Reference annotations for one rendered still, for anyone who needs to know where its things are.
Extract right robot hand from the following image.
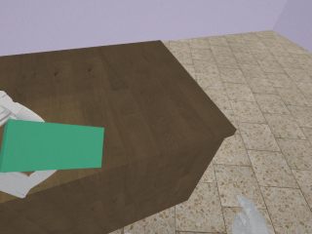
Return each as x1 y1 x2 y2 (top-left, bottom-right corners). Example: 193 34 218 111
231 195 270 234

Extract sponge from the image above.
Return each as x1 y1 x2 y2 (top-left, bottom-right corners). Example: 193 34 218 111
0 119 104 173

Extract left robot hand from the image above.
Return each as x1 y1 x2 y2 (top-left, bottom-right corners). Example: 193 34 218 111
0 91 57 198

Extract table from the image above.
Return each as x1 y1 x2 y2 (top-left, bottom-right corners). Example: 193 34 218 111
0 40 237 234

